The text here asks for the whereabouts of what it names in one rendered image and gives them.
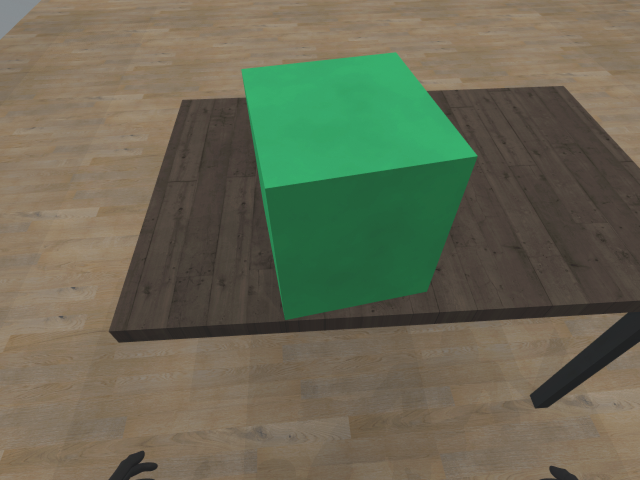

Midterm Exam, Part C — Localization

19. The table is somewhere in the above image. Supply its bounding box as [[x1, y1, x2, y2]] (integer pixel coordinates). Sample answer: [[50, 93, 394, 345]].
[[109, 86, 640, 408]]

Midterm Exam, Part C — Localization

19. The robot left hand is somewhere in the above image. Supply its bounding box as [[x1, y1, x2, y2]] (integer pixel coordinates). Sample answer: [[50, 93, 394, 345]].
[[109, 451, 158, 480]]

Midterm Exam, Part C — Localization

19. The carton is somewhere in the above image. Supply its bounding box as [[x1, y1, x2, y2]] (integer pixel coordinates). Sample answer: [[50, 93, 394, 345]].
[[241, 52, 478, 320]]

